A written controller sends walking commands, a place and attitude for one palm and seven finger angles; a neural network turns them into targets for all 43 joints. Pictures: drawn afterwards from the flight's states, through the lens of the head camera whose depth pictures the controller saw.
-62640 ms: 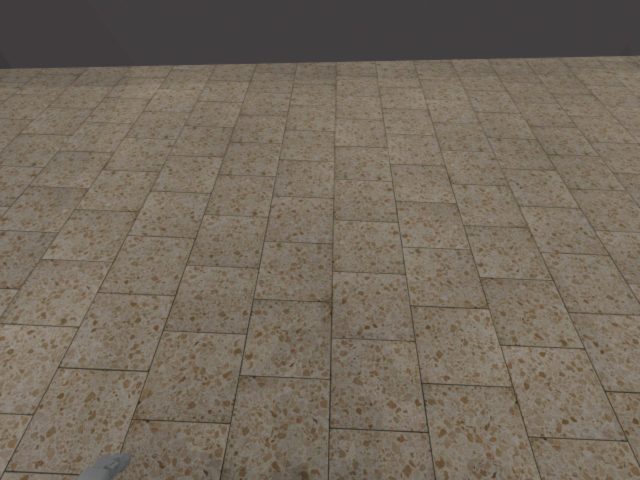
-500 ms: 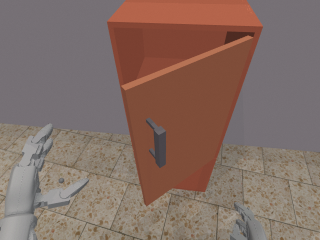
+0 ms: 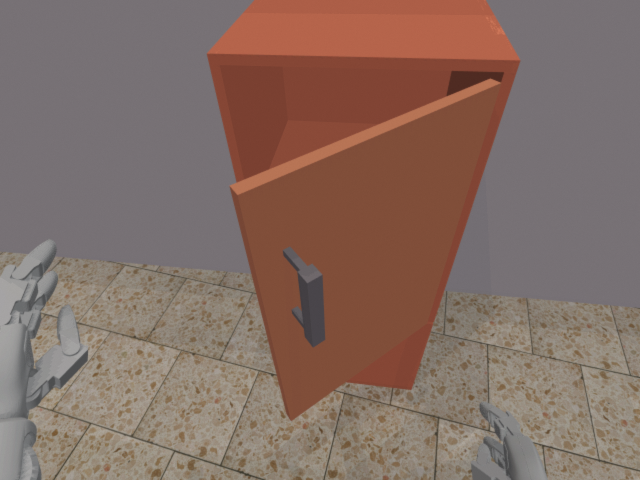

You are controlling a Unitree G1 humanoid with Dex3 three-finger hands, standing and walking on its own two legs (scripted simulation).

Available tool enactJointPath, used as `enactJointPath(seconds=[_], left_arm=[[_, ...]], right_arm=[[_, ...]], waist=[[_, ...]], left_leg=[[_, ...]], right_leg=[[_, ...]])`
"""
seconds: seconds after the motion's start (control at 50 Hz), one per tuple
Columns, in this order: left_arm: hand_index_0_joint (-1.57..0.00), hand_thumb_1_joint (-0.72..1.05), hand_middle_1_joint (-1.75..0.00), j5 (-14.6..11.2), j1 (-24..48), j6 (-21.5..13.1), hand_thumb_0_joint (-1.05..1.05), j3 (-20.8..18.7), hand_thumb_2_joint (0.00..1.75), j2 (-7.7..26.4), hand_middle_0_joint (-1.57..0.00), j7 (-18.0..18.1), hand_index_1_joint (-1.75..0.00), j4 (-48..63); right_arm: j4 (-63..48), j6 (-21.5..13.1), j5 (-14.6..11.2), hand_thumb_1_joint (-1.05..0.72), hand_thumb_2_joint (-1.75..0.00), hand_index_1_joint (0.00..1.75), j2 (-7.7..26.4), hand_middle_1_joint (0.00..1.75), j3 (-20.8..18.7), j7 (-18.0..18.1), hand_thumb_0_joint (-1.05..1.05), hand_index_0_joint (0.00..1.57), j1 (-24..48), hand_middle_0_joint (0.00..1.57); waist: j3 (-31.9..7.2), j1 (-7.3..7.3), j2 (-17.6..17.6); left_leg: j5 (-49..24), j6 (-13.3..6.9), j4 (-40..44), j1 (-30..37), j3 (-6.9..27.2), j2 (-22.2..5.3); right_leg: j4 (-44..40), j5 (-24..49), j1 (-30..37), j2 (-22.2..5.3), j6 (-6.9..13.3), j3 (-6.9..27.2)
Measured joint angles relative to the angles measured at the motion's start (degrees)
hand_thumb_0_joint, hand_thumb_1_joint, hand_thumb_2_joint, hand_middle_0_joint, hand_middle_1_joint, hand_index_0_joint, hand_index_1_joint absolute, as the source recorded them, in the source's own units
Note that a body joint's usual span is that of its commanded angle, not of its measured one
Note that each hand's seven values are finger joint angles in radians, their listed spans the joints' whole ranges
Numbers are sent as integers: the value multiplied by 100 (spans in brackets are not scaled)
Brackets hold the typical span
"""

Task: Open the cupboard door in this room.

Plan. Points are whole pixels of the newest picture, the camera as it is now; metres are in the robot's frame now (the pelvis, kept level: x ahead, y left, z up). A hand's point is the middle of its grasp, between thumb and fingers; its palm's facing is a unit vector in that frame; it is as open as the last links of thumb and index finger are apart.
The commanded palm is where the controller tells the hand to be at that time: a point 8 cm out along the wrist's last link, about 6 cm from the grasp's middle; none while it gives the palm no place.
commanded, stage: draw the hand back to the body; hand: left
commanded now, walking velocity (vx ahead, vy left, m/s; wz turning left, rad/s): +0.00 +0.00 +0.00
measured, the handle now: (303, 298) +0.31 +0.06 +0.08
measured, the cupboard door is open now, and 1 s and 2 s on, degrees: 43 43 43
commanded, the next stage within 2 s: step back with the hand held close in 0.16 s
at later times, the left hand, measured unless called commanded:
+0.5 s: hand (73, 364) +0.18 +0.26 +0.14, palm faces +0.37 -0.79 -0.49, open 7.4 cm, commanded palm +0.12 +0.30 +0.17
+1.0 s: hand out of the picture +0.07 +0.28 +0.14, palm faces +0.47 -0.76 -0.46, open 7.4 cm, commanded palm +0.01 +0.32 +0.17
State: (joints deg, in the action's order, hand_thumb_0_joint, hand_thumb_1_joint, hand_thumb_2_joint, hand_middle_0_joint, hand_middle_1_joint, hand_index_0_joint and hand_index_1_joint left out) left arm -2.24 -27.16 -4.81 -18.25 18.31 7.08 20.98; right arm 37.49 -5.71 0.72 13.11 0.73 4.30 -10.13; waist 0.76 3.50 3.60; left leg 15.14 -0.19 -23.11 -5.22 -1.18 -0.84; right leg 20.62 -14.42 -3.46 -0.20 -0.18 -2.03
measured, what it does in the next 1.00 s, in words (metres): shifts its weight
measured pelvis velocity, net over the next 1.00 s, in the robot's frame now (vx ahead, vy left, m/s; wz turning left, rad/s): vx -0.12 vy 0.02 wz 0.00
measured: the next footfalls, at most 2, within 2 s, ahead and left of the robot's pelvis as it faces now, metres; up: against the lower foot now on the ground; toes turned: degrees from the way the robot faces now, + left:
right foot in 1.42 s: -0.34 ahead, -0.10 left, +0.00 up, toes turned +0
left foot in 1.60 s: -0.19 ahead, +0.08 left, +0.00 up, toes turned -1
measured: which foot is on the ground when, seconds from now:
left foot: down 0.00-1.00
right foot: down 0.00-1.00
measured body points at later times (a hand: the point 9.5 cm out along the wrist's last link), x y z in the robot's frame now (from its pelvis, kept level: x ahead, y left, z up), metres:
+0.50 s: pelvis -0.03 +0.00 +0.00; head -0.02 -0.02 +0.45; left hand +0.15 +0.30 +0.17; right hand +0.15 -0.24 -0.09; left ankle -0.03 +0.11 -0.74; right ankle -0.03 -0.12 -0.74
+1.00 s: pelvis -0.12 +0.02 -0.02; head -0.12 +0.02 +0.43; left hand +0.04 +0.32 +0.17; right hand +0.05 -0.21 -0.10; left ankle -0.03 +0.11 -0.74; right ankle -0.03 -0.12 -0.74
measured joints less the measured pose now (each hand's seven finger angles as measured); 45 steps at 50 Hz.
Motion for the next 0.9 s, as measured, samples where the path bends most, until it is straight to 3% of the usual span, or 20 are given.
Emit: enactJointPath(seconds=[0.3, 0.42, 0.64, 0.78, 0.9], left_arm=[[-21, 89, -30, -11, -3, -56, 2, -30, 89, 49, -21, -2, -30, -14], [-21, 89, -30, -13, -97, -332, 2, -318, 89, 216, -21, -76, -30, 49], [-21, 89, -30, -6, -472, -255, 2, -279, 89, 527, -21, -18, -30, 528], [-21, 89, -30, 35, -507, -452, 2, -615, 89, 749, -21, 95, -30, 890], [-21, 89, -30, 163, -439, -587, 2, -699, 89, 556, -21, 132, -30, 758]], right_arm=[[71, -45, -10, -90, -90, 30, -36, 30, -10, 29, 1, 21, -63, 20], [-138, 184, -70, -90, -90, 30, 30, 30, 3, -21, 1, 21, 35, 20], [-448, 508, -146, -91, -90, 30, 68, 30, -145, 57, 1, 20, 93, 20], [-580, 436, -125, -91, -90, 30, -43, 30, -79, 41, 1, 20, -10, 20], [-613, 243, -101, -90, -90, 30, -85, 30, 1, 4, 1, 21, -117, 20]], waist=[[29, -29, 34], [-4, -195, 64], [225, -341, -209], [226, -340, -410], [204, -307, -329]], left_leg=[[-61, 49, 4, 52, 7, -68], [-65, 36, -219, -401, 30, -126], [-255, -89, -413, -926, -118, -21], [-334, -171, -714, -1233, -142, 41], [-291, -212, -1201, -1562, -109, 46]], right_leg=[[-26, 74, 58, 68, 56, -6], [-33, 205, -289, 124, 48, -24], [295, 370, -915, 5, -79, 119], [690, 408, -1263, -67, -131, 143], [1211, 342, -1588, -86, -136, 111]])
